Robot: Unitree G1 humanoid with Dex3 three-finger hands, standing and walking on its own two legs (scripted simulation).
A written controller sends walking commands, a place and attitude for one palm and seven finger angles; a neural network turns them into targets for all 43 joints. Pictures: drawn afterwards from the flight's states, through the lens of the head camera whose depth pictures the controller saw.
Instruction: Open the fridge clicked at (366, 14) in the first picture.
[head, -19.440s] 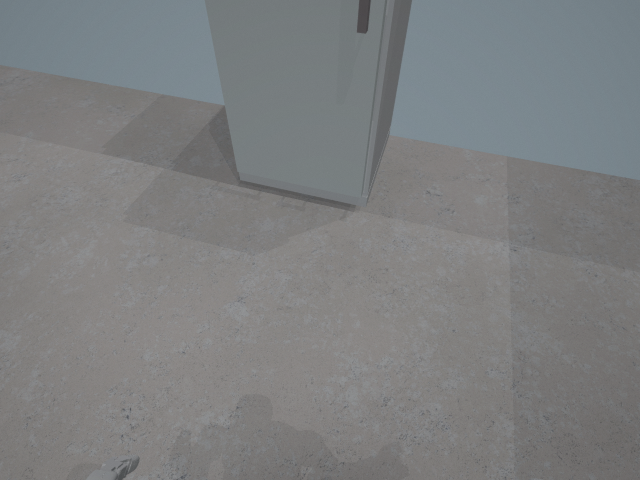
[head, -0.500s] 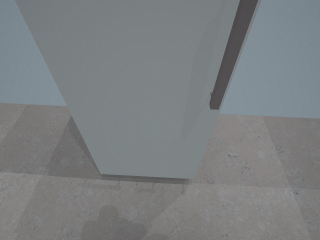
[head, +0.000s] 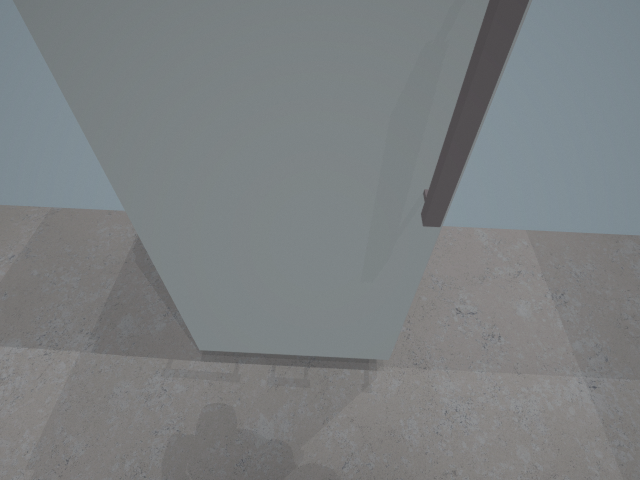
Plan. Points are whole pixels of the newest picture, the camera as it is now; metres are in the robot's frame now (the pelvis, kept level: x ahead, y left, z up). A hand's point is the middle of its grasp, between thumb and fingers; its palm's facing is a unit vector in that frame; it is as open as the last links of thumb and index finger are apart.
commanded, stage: look again from close up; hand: right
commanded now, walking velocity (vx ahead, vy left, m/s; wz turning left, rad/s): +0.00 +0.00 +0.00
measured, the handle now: (469, 88) +0.52 -0.14 +0.23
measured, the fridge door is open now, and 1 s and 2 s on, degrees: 0 0 0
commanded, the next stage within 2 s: raise the hand to about handle height in 0.16 s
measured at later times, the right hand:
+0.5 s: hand (486, 399) +0.22 -0.18 +0.01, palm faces +0.18 +0.98 -0.07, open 7.7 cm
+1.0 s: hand (519, 414) +0.20 -0.20 +0.03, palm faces -0.04 +1.00 -0.09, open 10.5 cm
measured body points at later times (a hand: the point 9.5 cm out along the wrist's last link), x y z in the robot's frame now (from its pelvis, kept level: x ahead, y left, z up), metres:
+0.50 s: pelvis +0.01 +0.01 -0.01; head +0.02 +0.01 +0.44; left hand +0.14 +0.27 -0.10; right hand +0.21 -0.23 +0.02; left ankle +0.02 +0.15 -0.74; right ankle +0.02 -0.10 -0.74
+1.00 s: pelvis +0.00 +0.04 -0.04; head +0.04 +0.04 +0.40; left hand +0.21 +0.24 -0.12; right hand +0.20 -0.25 +0.04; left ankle +0.02 +0.15 -0.74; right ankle +0.02 -0.10 -0.74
